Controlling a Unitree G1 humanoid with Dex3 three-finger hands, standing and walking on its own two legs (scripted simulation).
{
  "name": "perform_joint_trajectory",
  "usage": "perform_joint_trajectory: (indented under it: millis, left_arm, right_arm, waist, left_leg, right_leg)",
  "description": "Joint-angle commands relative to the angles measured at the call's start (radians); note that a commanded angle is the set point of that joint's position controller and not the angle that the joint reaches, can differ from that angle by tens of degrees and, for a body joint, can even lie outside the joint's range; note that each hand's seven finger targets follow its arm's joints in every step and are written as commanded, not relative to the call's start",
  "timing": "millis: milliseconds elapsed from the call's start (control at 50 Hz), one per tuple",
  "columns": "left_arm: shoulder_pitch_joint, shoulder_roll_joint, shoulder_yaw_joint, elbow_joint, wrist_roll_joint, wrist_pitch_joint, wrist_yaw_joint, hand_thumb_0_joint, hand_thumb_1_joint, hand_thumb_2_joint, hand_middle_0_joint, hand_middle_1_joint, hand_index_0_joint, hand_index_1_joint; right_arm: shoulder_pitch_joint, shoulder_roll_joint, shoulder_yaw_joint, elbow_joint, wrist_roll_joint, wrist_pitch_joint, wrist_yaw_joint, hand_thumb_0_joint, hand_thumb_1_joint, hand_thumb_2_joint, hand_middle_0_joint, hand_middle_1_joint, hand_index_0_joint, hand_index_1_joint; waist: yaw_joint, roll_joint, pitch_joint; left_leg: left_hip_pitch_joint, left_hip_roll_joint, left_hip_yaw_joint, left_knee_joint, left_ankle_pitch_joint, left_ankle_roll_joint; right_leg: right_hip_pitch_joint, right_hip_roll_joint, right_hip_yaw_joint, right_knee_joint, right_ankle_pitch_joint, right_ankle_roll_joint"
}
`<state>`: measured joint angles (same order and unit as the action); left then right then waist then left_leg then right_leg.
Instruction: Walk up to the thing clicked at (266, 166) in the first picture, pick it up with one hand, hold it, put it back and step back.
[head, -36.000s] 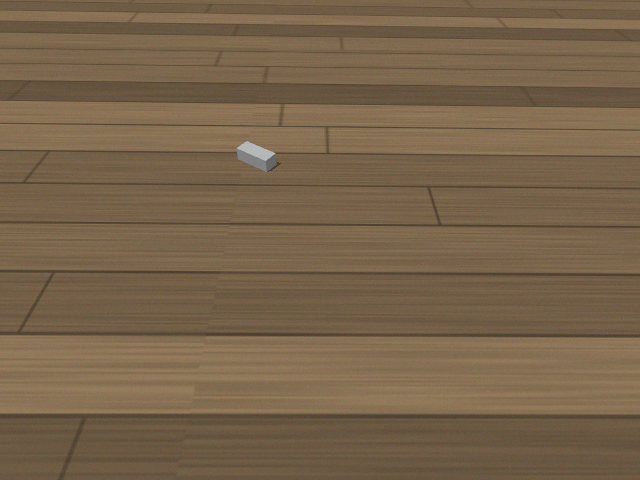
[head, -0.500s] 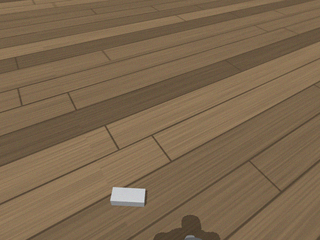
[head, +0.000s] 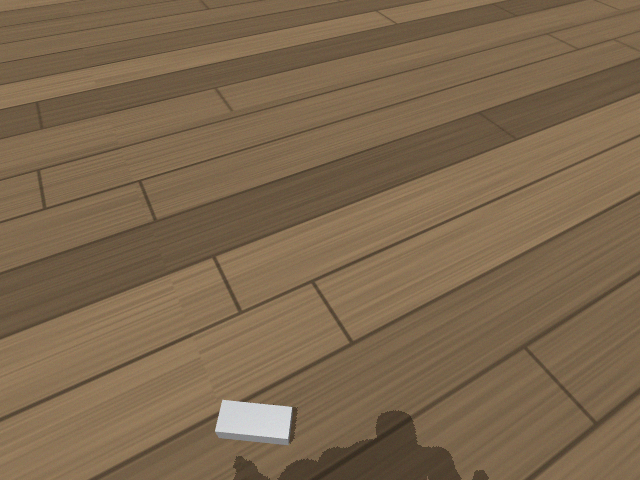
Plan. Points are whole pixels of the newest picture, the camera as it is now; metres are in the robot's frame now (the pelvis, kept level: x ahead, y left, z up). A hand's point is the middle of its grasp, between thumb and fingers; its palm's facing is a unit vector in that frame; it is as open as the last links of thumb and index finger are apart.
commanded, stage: walk up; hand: left
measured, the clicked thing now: (255, 422) +0.40 +0.16 -0.72
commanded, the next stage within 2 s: none
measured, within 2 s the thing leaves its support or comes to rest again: neither
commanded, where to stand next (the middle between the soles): +0.03 -0.04 m, yaw -3 degrees
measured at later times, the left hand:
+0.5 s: hand out of the picture +0.05 +0.26 -0.13, palm faces +0.00 -0.92 -0.39, open 7.4 cm
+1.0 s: hand out of the picture +0.08 +0.25 -0.13, palm faces -0.02 -0.94 -0.33, open 7.4 cm
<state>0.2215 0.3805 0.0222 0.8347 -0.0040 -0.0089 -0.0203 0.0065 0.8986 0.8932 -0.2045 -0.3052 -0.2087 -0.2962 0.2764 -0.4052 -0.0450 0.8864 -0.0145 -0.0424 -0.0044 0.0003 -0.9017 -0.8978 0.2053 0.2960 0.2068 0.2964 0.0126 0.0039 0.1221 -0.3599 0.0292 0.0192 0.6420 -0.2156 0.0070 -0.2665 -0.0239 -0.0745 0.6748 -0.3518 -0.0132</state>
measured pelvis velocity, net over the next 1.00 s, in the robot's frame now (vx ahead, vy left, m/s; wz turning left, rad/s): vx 0.00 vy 0.00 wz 0.01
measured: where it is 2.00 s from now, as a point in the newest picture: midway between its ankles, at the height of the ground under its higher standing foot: outside the picture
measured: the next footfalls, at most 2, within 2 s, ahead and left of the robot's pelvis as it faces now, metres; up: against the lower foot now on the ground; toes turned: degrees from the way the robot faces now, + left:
left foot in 1.94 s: -0.05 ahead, +0.12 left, +0.00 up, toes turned +5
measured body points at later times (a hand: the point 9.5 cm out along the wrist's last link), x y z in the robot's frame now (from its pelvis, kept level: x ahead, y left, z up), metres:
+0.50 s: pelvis -0.01 -0.01 +0.01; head +0.00 -0.03 +0.46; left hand +0.06 +0.30 -0.10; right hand +0.12 -0.31 -0.12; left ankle +0.07 +0.12 -0.72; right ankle -0.03 -0.15 -0.72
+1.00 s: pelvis +0.00 +0.00 +0.02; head +0.01 +0.00 +0.47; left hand +0.08 +0.30 -0.11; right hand +0.07 -0.31 -0.11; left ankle +0.07 +0.12 -0.72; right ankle -0.03 -0.15 -0.72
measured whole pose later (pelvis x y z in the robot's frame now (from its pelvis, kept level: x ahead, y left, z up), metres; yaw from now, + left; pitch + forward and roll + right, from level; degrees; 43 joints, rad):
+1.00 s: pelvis +0.00 +0.00 +0.02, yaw +1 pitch -2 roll -1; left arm 0.10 0.37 0.00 1.12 0.00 0.00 -0.01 0.01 0.90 0.89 -0.20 -0.30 -0.21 -0.30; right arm 0.10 -0.36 -0.01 1.15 -0.01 0.01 0.02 0.00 -0.90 -0.90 0.21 0.30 0.21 0.30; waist -0.01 0.00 0.06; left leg -0.25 0.03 0.01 0.37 -0.09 -0.01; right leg -0.07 -0.03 -0.02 0.35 -0.24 0.03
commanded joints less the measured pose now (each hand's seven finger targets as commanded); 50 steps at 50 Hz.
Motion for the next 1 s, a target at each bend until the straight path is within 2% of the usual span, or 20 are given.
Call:
perform_joint_trajectory:
  millis: [0, 20, 40, 80, 100, 140, 180, 200, 220, 240, 260, 280, 300, 340, 360, 400, 460, 620, 780, 980]
  left_arm:
    - [-0.001, 0.173, 0.047, -0.055, -0.030, 0.009, 0.026, 0.000, 0.900, 0.900, -0.200, -0.300, -0.200, -0.300]
    - [0.032, 0.204, 0.055, -0.024, -0.028, 0.025, 0.032, 0.000, 0.900, 0.900, -0.200, -0.300, -0.200, -0.300]
    - [0.030, 0.207, 0.055, -0.003, -0.021, 0.028, 0.035, 0.000, 0.900, 0.900, -0.200, -0.300, -0.200, -0.300]
    - [0.007, 0.205, 0.062, 0.017, -0.017, 0.028, 0.029, 0.000, 0.900, 0.900, -0.200, -0.300, -0.200, -0.300]
    - [0.015, 0.206, 0.063, 0.025, -0.017, 0.024, 0.028, 0.000, 0.900, 0.900, -0.200, -0.300, -0.200, -0.300]
    - [0.021, 0.192, 0.055, 0.042, -0.017, 0.017, 0.028, 0.000, 0.900, 0.900, -0.200, -0.300, -0.200, -0.300]
    - [0.033, 0.169, 0.050, 0.073, -0.014, 0.002, 0.031, 0.000, 0.900, 0.900, -0.200, -0.300, -0.200, -0.300]
    - [0.046, 0.174, 0.052, 0.095, -0.009, -0.007, 0.034, 0.000, 0.900, 0.900, -0.200, -0.300, -0.200, -0.300]
    - [0.053, 0.184, 0.051, 0.109, -0.003, -0.015, 0.042, 0.000, 0.900, 0.900, -0.200, -0.300, -0.200, -0.300]
    - [0.021, 0.224, 0.053, 0.107, 0.010, -0.027, 0.047, 0.000, 0.900, 0.900, -0.200, -0.300, -0.200, -0.300]
    - [-0.034, 0.263, 0.057, 0.091, 0.016, -0.035, 0.049, 0.000, 0.900, 0.900, -0.200, -0.300, -0.200, -0.300]
    - [-0.111, 0.320, 0.061, 0.085, 0.013, -0.029, 0.042, 0.000, 0.900, 0.900, -0.200, -0.300, -0.200, -0.300]
    - [-0.162, 0.283, 0.050, 0.073, 0.015, -0.026, 0.038, 0.000, 0.900, 0.900, -0.200, -0.300, -0.200, -0.300]
    - [-0.119, 0.229, 0.033, 0.095, 0.005, -0.028, 0.034, 0.000, 0.900, 0.900, -0.200, -0.300, -0.200, -0.300]
    - [-0.100, 0.217, 0.030, 0.115, 0.005, -0.030, 0.033, 0.000, 0.900, 0.900, -0.200, -0.300, -0.200, -0.300]
    - [-0.117, 0.224, 0.030, 0.130, 0.010, -0.035, 0.032, 0.000, 0.900, 0.900, -0.200, -0.300, -0.200, -0.300]
    - [-0.146, 0.223, 0.028, 0.145, 0.007, -0.035, 0.030, 0.000, 0.900, 0.900, -0.200, -0.300, -0.200, -0.300]
    - [-0.157, 0.215, 0.026, 0.186, 0.004, -0.030, 0.028, 0.000, 0.900, 0.900, -0.200, -0.300, -0.200, -0.300]
    - [-0.143, 0.198, 0.022, 0.222, 0.004, -0.019, 0.024, 0.000, 0.900, 0.900, -0.200, -0.300, -0.200, -0.300]
    - [-0.149, 0.198, 0.024, 0.244, 0.008, -0.019, 0.026, 0.000, 0.900, 0.900, -0.200, -0.300, -0.200, -0.300]
  right_arm:
    - [-0.003, -0.281, -0.068, -0.071, -0.008, -0.015, -0.017, 0.000, -0.900, -0.900, 0.200, 0.300, 0.200, 0.300]
    - [-0.053, -0.300, -0.067, -0.079, 0.005, -0.013, -0.015, 0.000, -0.900, -0.900, 0.200, 0.300, 0.200, 0.300]
    - [-0.087, -0.287, -0.063, -0.072, -0.001, -0.011, -0.016, 0.000, -0.900, -0.900, 0.200, 0.300, 0.200, 0.300]
    - [-0.094, -0.251, -0.049, -0.071, -0.003, -0.008, -0.021, 0.000, -0.900, -0.900, 0.200, 0.300, 0.200, 0.300]
    - [-0.094, -0.249, -0.046, -0.069, -0.004, -0.006, -0.022, 0.000, -0.900, -0.900, 0.200, 0.300, 0.200, 0.300]
    - [-0.111, -0.234, -0.041, -0.058, 0.001, -0.002, -0.021, 0.000, -0.900, -0.900, 0.200, 0.300, 0.200, 0.300]
    - [-0.118, -0.215, -0.031, -0.046, 0.003, 0.009, -0.018, 0.000, -0.900, -0.900, 0.200, 0.300, 0.200, 0.300]
    - [-0.126, -0.215, -0.030, -0.047, 0.008, 0.017, -0.013, 0.000, -0.900, -0.900, 0.200, 0.300, 0.200, 0.300]
    - [-0.150, -0.200, -0.024, -0.044, 0.016, 0.023, -0.010, 0.000, -0.900, -0.900, 0.200, 0.300, 0.200, 0.300]
    - [-0.157, -0.164, -0.012, -0.044, 0.027, 0.027, -0.006, 0.000, -0.900, -0.900, 0.200, 0.300, 0.200, 0.300]
    - [-0.158, -0.144, -0.007, -0.045, 0.030, 0.028, -0.001, 0.000, -0.900, -0.900, 0.200, 0.300, 0.200, 0.300]
    - [-0.151, -0.161, -0.018, -0.021, 0.025, 0.035, -0.006, 0.000, -0.900, -0.900, 0.200, 0.300, 0.200, 0.300]
    - [-0.138, -0.179, -0.029, 0.008, 0.015, 0.036, -0.003, 0.000, -0.900, -0.900, 0.200, 0.300, 0.200, 0.300]
    - [-0.215, -0.197, -0.028, 0.016, 0.016, 0.024, 0.008, 0.000, -0.900, -0.900, 0.200, 0.300, 0.200, 0.300]
    - [-0.228, -0.184, -0.022, 0.022, 0.018, 0.023, 0.013, 0.000, -0.900, -0.900, 0.200, 0.300, 0.200, 0.300]
    - [-0.237, -0.168, -0.013, 0.037, 0.017, 0.027, 0.019, 0.000, -0.900, -0.900, 0.200, 0.300, 0.200, 0.300]
    - [-0.241, -0.166, -0.005, 0.072, 0.017, 0.028, 0.024, 0.000, -0.900, -0.900, 0.200, 0.300, 0.200, 0.300]
    - [-0.249, -0.166, 0.003, 0.141, 0.014, 0.020, 0.022, 0.000, -0.900, -0.900, 0.200, 0.300, 0.200, 0.300]
    - [-0.264, -0.171, -0.001, 0.173, 0.009, 0.020, 0.017, 0.000, -0.900, -0.900, 0.200, 0.300, 0.200, 0.300]
    - [-0.254, -0.166, -0.004, 0.188, 0.010, 0.021, 0.013, 0.000, -0.900, -0.900, 0.200, 0.300, 0.200, 0.300]
  waist:
    - [0.002, 0.131, -0.146]
    - [0.004, 0.177, -0.159]
    - [0.006, 0.187, -0.152]
    - [0.001, 0.185, -0.159]
    - [0.001, 0.200, -0.171]
    - [0.008, 0.193, -0.216]
    - [0.015, 0.180, -0.260]
    - [0.021, 0.166, -0.272]
    - [0.033, 0.143, -0.276]
    - [0.017, 0.050, -0.245]
    - [-0.011, -0.010, -0.193]
    - [-0.040, -0.091, -0.167]
    - [-0.064, -0.090, -0.128]
    - [-0.029, -0.024, -0.136]
    - [-0.019, -0.040, -0.147]
    - [-0.020, -0.082, -0.101]
    - [-0.026, -0.076, -0.070]
    - [-0.013, -0.025, -0.127]
    - [-0.005, 0.046, -0.121]
    - [-0.016, 0.046, -0.158]
  left_leg:
    - [0.104, 0.269, -0.393, -0.260, 0.241, 0.157]
    - [0.050, 0.327, -0.449, -0.272, 0.189, 0.251]
    - [0.038, 0.334, -0.483, -0.275, 0.168, 0.274]
    - [0.063, 0.262, -0.357, -0.240, 0.215, 0.224]
    - [0.096, 0.244, -0.314, -0.202, 0.301, 0.212]
    - [0.170, 0.210, -0.249, -0.149, 0.362, 0.187]
    - [0.239, 0.174, -0.203, -0.069, 0.424, 0.153]
    - [0.213, 0.164, -0.183, -0.039, 0.427, 0.134]
    - [0.172, 0.160, -0.171, -0.009, 0.409, 0.112]
    - [0.081, 0.119, -0.141, 0.019, 0.349, 0.069]
    - [0.035, 0.058, -0.093, 0.003, 0.211, 0.028]
    - [0.124, 0.028, -0.063, -0.036, -0.020, 0.021]
    - [0.197, 0.034, -0.074, -0.044, -0.053, 0.021]
    - [0.225, 0.087, -0.132, -0.123, 0.124, 0.050]
    - [0.222, 0.099, -0.136, -0.124, 0.142, 0.063]
    - [0.200, 0.081, -0.116, -0.150, 0.070, 0.049]
    - [0.212, 0.074, -0.118, -0.204, 0.034, 0.029]
    - [0.217, 0.088, -0.119, -0.278, 0.114, 0.016]
    - [0.157, 0.108, -0.163, -0.371, -0.047, 0.017]
    - [0.202, 0.105, -0.151, -0.354, 0.035, 0.015]
  right_leg:
    - [-0.098, 0.016, 0.062, 0.107, 0.015, -0.028]
    - [-0.029, 0.027, 0.092, 0.217, -0.200, -0.025]
    - [-0.036, 0.007, 0.122, 0.259, -0.254, -0.022]
    - [-0.066, 0.005, 0.143, 0.262, -0.251, -0.029]
    - [-0.077, 0.004, 0.131, 0.242, -0.237, -0.027]
    - [-0.067, 0.001, 0.102, 0.130, -0.182, -0.022]
    - [-0.003, 0.010, 0.070, -0.112, -0.060, -0.006]
    - [0.073, 0.008, 0.067, -0.208, 0.063, -0.001]
    - [0.136, -0.020, 0.106, -0.253, 0.166, -0.012]
    - [0.168, -0.087, 0.216, -0.255, 0.285, -0.030]
    - [0.116, -0.176, 0.320, -0.262, 0.313, -0.072]
    - [-0.022, -0.224, 0.329, -0.227, 0.296, -0.118]
    - [-0.099, -0.204, 0.290, -0.218, 0.220, -0.100]
    - [-0.074, -0.105, 0.170, -0.235, 0.149, -0.028]
    - [-0.044, -0.099, 0.162, -0.250, 0.129, -0.024]
    - [-0.064, -0.112, 0.197, -0.311, 0.049, -0.024]
    - [-0.069, -0.119, 0.202, -0.349, 0.019, -0.020]
    - [0.080, -0.103, 0.163, -0.381, 0.136, -0.015]
    - [0.129, -0.082, 0.137, -0.384, 0.090, -0.018]
    - [0.132, -0.087, 0.130, -0.396, 0.150, -0.012]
